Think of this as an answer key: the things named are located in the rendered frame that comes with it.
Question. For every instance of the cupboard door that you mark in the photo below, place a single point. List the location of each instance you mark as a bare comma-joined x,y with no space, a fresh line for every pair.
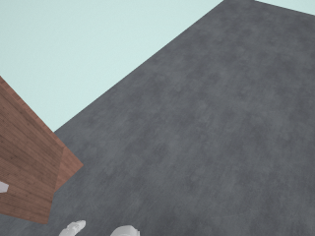
29,163

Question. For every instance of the robot left hand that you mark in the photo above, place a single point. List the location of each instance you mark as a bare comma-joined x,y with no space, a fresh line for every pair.
73,228

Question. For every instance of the left robot thigh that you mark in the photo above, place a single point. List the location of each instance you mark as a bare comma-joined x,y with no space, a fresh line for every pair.
126,230

